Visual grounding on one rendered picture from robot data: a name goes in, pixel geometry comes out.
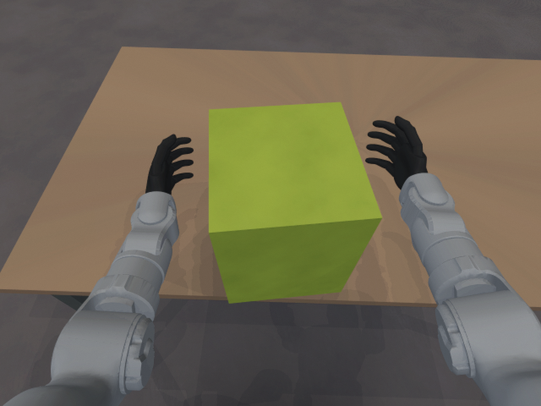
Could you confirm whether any carton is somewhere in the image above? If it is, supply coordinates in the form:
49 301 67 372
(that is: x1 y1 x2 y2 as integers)
209 102 382 304

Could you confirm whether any left robot forearm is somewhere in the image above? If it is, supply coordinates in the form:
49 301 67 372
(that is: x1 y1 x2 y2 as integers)
51 191 179 378

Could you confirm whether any left robot upper arm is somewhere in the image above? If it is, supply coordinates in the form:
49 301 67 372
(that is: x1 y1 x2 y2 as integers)
3 310 155 406

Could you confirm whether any right robot hand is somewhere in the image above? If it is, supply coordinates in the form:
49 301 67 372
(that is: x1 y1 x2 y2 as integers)
365 116 428 189

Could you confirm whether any left robot hand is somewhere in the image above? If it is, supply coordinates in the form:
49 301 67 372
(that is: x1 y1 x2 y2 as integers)
145 134 194 195

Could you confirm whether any table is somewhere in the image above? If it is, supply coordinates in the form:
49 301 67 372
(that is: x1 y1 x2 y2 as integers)
0 47 541 311

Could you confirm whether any right robot upper arm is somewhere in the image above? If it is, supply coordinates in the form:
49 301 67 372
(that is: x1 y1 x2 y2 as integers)
435 290 541 406

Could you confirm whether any right robot forearm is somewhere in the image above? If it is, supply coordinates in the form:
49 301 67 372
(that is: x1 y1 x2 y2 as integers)
399 173 541 338

